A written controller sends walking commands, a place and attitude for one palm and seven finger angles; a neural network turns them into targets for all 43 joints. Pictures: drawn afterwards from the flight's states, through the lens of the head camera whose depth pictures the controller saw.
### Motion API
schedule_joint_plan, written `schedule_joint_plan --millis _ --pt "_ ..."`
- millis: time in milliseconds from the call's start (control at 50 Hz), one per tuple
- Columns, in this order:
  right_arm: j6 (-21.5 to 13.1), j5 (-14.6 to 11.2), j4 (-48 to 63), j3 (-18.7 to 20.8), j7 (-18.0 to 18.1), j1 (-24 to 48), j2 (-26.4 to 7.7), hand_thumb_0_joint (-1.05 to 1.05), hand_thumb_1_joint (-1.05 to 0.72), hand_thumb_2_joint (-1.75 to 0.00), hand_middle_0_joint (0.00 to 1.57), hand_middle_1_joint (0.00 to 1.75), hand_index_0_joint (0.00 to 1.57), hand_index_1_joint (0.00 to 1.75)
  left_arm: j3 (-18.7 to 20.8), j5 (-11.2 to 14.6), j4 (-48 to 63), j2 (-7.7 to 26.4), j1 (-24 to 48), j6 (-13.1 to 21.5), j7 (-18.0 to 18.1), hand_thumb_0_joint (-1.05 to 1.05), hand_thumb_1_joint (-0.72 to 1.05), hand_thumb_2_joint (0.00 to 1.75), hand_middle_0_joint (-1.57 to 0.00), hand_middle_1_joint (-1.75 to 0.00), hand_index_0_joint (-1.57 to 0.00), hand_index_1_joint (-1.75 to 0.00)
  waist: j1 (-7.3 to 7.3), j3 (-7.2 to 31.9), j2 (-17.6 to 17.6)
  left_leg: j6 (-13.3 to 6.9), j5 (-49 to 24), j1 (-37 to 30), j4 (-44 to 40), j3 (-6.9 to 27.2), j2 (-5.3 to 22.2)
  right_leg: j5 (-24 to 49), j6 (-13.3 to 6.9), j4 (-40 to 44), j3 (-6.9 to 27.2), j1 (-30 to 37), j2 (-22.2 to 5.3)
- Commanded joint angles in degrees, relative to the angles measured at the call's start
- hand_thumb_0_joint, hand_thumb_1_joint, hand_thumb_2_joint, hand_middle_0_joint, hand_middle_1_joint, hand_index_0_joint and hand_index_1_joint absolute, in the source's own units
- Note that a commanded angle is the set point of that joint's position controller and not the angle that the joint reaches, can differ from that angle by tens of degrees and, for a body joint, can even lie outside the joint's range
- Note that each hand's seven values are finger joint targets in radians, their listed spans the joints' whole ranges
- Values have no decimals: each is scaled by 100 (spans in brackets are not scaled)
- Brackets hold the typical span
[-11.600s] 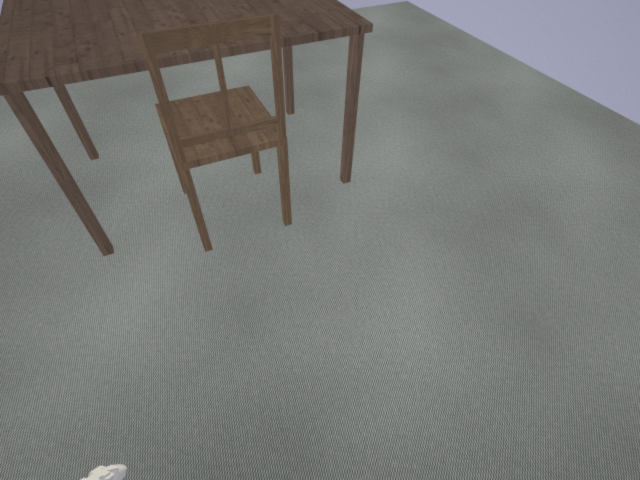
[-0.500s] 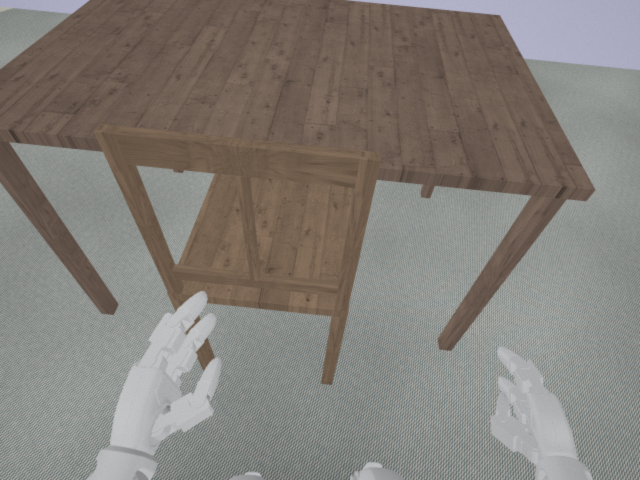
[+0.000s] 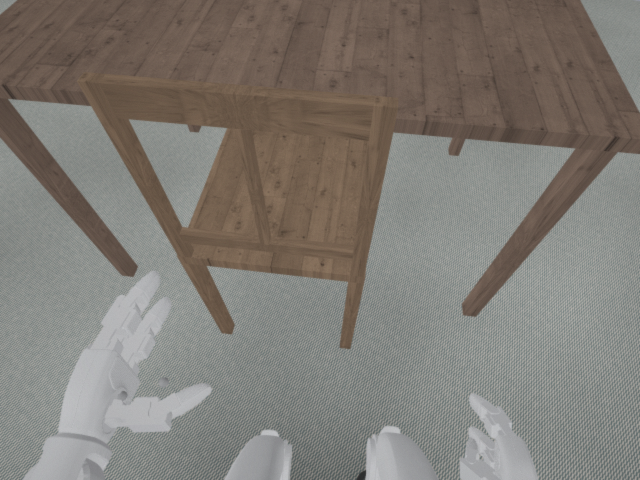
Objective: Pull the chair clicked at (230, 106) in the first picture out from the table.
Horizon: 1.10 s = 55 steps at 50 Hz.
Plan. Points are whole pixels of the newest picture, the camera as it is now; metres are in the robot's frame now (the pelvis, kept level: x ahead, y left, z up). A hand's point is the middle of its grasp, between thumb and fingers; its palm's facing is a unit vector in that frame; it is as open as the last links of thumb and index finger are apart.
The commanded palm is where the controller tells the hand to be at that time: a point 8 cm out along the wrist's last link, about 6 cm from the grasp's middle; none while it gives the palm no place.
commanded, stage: raise the hand toward the chair's back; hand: left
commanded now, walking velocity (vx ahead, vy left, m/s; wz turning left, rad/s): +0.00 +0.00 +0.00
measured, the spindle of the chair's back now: (256, 192) +0.53 +0.13 +0.00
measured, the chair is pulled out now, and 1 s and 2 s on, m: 0.00 0.00 0.00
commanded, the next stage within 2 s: aim the fingers beside a spindle in 1.26 s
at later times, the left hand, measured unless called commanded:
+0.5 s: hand (141, 359) +0.24 +0.21 +0.05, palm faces -0.06 -1.00 -0.05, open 16.6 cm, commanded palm +0.22 +0.27 +0.06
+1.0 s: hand (130, 339) +0.26 +0.22 +0.06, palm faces -0.07 -1.00 -0.05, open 16.9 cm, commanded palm +0.24 +0.28 +0.07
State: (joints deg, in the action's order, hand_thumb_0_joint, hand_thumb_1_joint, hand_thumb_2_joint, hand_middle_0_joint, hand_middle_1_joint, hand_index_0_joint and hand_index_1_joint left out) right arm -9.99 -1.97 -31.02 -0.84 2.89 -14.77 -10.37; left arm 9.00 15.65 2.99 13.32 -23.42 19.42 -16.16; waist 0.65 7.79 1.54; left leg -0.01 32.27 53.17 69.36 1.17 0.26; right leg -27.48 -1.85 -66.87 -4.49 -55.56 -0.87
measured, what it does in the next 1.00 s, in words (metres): stands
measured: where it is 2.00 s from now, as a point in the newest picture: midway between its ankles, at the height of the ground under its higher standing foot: outside the picture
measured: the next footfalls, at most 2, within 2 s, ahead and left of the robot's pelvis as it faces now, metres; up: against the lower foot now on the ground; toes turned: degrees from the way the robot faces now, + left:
none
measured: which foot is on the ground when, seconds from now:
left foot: down 0.00-1.00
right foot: down 0.00-1.00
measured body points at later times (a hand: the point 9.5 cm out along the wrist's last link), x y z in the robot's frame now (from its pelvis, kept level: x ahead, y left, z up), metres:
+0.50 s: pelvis +0.02 +0.01 +0.01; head +0.09 +0.03 +0.46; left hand +0.24 +0.26 +0.06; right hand +0.22 -0.22 -0.05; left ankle +0.01 +0.12 -0.64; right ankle +0.05 -0.10 -0.64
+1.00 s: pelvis +0.02 +0.02 +0.02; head +0.09 +0.03 +0.46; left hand +0.26 +0.28 +0.07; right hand +0.19 -0.23 -0.05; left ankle +0.01 +0.12 -0.64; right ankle +0.05 -0.10 -0.64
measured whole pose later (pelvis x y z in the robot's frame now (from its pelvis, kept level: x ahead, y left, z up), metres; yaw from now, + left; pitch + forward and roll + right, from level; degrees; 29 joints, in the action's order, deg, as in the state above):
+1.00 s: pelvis +0.02 +0.02 +0.02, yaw +0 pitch +16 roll -2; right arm -11.7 -2.1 -30.1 -0.1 2.7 -14.7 -14.7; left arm 13.5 17.4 -4.4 16.5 -16.7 20.9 -20.6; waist 1.7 7.8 0.8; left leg -1.4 31.7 48.4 64.3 1.0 -0.3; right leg -26.4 -0.3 -60.8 -4.2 -50.1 -1.2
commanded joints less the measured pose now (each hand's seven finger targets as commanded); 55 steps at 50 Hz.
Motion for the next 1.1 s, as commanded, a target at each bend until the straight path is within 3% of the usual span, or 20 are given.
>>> schedule_joint_plan --millis 0,40,80,120,180,220,340,380,440,480,640,700,740,800,920,960,1060,1080 --pt "-498 -22 1029 390 108 539 -956 0 -90 -90 20 30 20 30 290 49 789 583 125 733 -38 0 -10 47 -10 -14 -10 -14 23 1017 -370 -128 -859 -107 -973 34 -114 -301 82 1378 503 1301 0" --pt "-559 -37 1029 409 117 462 -1015 0 -90 -90 20 30 20 30 281 46 798 671 186 822 -121 0 -15 45 -10 -14 -10 -14 40 1068 -225 -139 -775 -218 -1045 27 -121 -366 80 1390 477 1254 -11" --pt "-577 -36 1029 429 127 421 -1056 0 -90 -90 20 30 20 30 427 81 813 823 197 840 -149 0 -20 43 -9 -13 -9 -13 -10 1229 -163 -146 -973 -353 -1093 38 -121 -92 58 1320 419 1383 16" --pt "-592 -34 1017 440 119 396 -1049 0 -90 -90 20 30 20 30 453 98 979 810 191 864 -139 0 -24 41 -9 -12 -9 -12 -48 1324 118 -132 -1236 -610 -1211 55 -115 346 34 1224 283 1427 35" --pt "-545 -8 974 464 113 361 -1051 0 -90 -90 20 30 20 30 604 117 943 883 162 844 -38 0 -31 38 -8 -11 -8 -11 -43 1407 60 -123 -1573 -731 -1217 67 -103 806 41 1132 189 1529 77" --pt "-506 -13 986 457 92 366 -1065 0 -90 -90 20 30 20 30 534 91 896 798 184 827 -30 0 -36 36 -7 -10 -7 -10 -8 1256 117 -102 -1567 -772 -1259 73 -94 826 43 1151 149 1444 84" --pt "-441 0 1048 423 52 301 -1090 0 -90 -90 20 30 20 30 471 52 904 815 337 703 -151 0 -50 30 -6 -8 -6 -8 34 1360 348 -70 -1940 -1062 -1308 101 -73 1225 34 1135 85 1479 99" --pt "-404 2 1042 408 62 286 -1106 0 -90 -90 20 30 20 30 552 80 691 881 395 604 -197 0 -50 30 -6 -8 -6 -8 72 1220 141 -73 -1914 -1012 -1307 118 -63 1218 33 1163 70 1477 139" --pt "-403 2 1071 380 57 279 -1121 0 -90 -90 20 30 20 30 611 100 808 939 571 592 -267 0 -50 30 -6 -8 -6 -8 58 1317 292 -48 -1944 -1103 -1344 135 -59 1228 32 1172 56 1479 123" --pt "-402 7 1044 365 66 288 -1123 0 -90 -90 20 30 20 30 717 145 678 1014 653 542 -297 0 -50 30 -6 -8 -6 -8 50 1320 151 -57 -1953 -1076 -1327 146 -59 1247 27 1180 57 1531 142" --pt "-442 -4 1007 341 76 243 -1166 0 -90 -90 20 30 20 30 845 228 623 1101 939 484 -445 0 -50 30 -6 -8 -6 -8 20 1510 269 -17 -2206 -1225 -1400 158 -56 1414 35 1197 37 1622 112" --pt "-440 -15 976 338 84 245 -1183 0 -90 -90 20 30 20 30 906 270 382 1116 988 432 -490 0 -50 30 -6 -8 -6 -8 44 1379 68 -31 -2011 -1118 -1460 157 -63 1256 45 1270 28 1644 118" --pt "-461 -21 969 336 91 239 -1205 0 -90 -90 20 30 20 30 981 293 474 1225 1150 456 -502 0 -50 30 -6 -8 -6 -8 26 1426 232 -24 -1973 -1164 -1497 157 -66 1204 38 1290 42 1647 106" --pt "-483 -27 982 344 74 220 -1191 0 -90 -90 20 30 20 30 911 309 382 1100 941 438 -505 0 -50 30 -6 -8 -6 -8 7 1430 185 -24 -2096 -1217 -1535 148 -66 1283 37 1315 34 1706 109" --pt "-487 -22 974 375 54 216 -1212 0 -90 -90 20 30 20 30 950 285 377 1161 976 508 -420 0 -50 30 -6 -8 -6 -8 25 1374 125 -31 -1916 -1134 -1549 133 -65 1137 48 1339 52 1656 104" --pt "-500 -18 979 362 41 230 -1221 0 -90 -90 20 30 20 30 940 265 453 1186 1026 563 -398 0 -50 30 -6 -8 -6 -8 4 1351 299 -15 -1857 -1136 -1576 146 -68 1042 31 1329 50 1616 95" --pt "-489 -17 972 359 33 221 -1208 0 -90 -90 20 30 20 30 909 243 399 1163 977 593 -386 0 -50 30 -6 -8 -6 -8 23 1305 308 -25 -1857 -1120 -1562 135 -70 1062 29 1341 59 1621 94" --pt "-489 -19 971 354 32 221 -1214 0 -90 -90 20 30 20 30 899 239 390 1168 992 594 -386 0 -50 30 -6 -8 -6 -8 55 1301 189 -38 -1828 -1097 -1557 157 -60 1034 30 1342 55 1629 110"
